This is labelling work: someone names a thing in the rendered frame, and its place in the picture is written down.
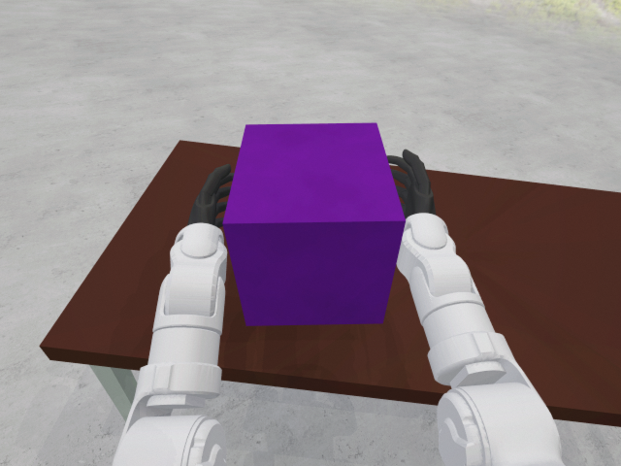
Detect right robot forearm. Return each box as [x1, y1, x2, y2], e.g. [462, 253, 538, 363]
[397, 213, 562, 457]

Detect left robot forearm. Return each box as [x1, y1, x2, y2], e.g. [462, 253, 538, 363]
[113, 223, 227, 466]

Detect left robot upper arm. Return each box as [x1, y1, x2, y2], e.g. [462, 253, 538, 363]
[114, 415, 227, 466]

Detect robot left hand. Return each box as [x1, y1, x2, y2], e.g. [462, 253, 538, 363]
[187, 164, 235, 228]

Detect robot right hand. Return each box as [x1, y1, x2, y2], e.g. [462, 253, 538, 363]
[386, 150, 436, 219]

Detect right robot upper arm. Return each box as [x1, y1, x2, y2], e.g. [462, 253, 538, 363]
[437, 383, 565, 466]

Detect carton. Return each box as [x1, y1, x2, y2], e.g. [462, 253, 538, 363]
[222, 123, 406, 326]

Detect table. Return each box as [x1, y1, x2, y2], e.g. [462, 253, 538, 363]
[39, 140, 621, 427]

